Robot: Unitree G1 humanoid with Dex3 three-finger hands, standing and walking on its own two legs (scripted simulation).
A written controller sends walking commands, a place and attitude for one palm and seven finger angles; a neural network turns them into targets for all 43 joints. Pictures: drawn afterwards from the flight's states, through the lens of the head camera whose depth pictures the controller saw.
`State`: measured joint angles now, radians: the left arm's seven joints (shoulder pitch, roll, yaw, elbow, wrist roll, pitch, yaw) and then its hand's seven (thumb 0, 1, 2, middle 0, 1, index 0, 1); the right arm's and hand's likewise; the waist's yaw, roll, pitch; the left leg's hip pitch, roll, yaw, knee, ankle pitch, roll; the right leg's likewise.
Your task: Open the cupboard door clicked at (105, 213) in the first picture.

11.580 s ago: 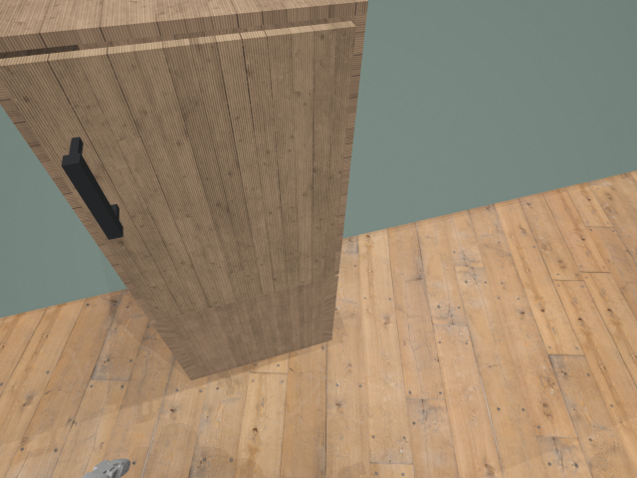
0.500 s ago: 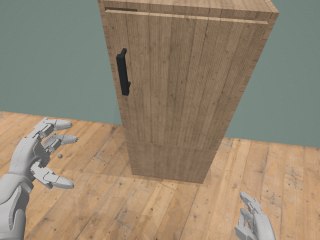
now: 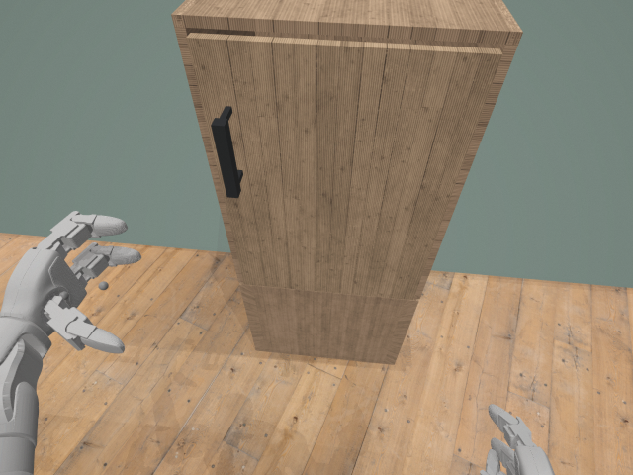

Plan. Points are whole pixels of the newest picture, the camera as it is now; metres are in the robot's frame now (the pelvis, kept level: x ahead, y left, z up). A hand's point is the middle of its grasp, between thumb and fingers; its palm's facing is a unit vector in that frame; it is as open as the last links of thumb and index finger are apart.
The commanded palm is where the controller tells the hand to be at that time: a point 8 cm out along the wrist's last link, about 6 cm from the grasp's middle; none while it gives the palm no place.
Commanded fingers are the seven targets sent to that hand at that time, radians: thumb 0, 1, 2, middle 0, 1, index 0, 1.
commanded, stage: raise the hand with hooked fingers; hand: left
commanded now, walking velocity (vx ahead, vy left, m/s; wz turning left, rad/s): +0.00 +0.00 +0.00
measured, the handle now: (230, 153) +0.57 +0.19 +0.10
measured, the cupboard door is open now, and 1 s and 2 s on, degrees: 0 0 0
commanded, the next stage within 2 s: move the hooked fingers beside the handle in 0.26 s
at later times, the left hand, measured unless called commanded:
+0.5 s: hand (115, 281) +0.29 +0.26 +0.11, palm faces +0.02 -1.00 -0.02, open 14.0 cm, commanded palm +0.28 +0.31 +0.12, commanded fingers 0.00 -0.50 0.30 -0.30 -1.20 -0.30 -1.20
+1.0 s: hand (144, 229) +0.38 +0.25 +0.11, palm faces -0.01 -1.00 -0.01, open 14.0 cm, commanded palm +0.36 +0.30 +0.11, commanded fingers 0.00 -0.50 0.30 -0.30 -1.20 -0.30 -1.20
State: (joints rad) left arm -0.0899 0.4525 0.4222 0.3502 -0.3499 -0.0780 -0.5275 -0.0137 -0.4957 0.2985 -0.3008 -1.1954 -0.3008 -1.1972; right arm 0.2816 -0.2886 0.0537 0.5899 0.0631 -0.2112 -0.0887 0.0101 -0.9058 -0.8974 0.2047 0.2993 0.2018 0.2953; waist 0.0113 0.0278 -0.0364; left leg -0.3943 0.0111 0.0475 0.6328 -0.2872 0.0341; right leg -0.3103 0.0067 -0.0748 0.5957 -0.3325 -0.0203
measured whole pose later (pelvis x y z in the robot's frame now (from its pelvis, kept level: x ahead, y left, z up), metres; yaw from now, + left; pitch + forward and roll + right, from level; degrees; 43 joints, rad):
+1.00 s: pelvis +0.00 +0.00 +0.00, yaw -1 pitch +6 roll -1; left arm -0.42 0.48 0.42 0.70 -0.28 -0.17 -0.47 -0.01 -0.50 0.30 -0.30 -1.20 -0.30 -1.20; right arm 0.33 -0.29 0.05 0.62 0.06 -0.13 -0.08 0.01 -0.91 -0.90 0.20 0.30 0.20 0.30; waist -0.03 0.01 -0.05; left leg -0.47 0.02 0.06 0.67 -0.31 0.03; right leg -0.40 0.01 -0.06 0.65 -0.35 -0.03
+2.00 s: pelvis +0.00 +0.00 -0.02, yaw -2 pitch +17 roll -3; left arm -1.01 0.75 0.47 1.30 -0.10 -0.25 -0.44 -0.01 -0.50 0.30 -0.30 -1.20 -0.30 -1.20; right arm 0.42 -0.30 0.06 0.64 0.03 0.02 -0.06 0.00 -0.91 -0.90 0.21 0.30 0.20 0.30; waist -0.18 0.01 -0.06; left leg -0.76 0.05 0.05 0.82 -0.35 0.04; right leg -0.67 0.04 -0.06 0.75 -0.37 -0.02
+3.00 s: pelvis +0.01 +0.00 -0.03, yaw -3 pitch +18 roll -3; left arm -0.97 0.71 0.45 1.24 -0.12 -0.26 -0.42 -0.01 -0.50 0.30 -0.30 -1.20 -0.30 -1.20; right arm 0.47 -0.29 0.05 0.64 0.02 0.07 -0.05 0.00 -0.91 -0.90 0.21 0.30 0.20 0.30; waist -0.18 0.02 -0.09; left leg -0.79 0.05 0.05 0.84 -0.37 0.04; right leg -0.69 0.04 -0.06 0.76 -0.39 -0.02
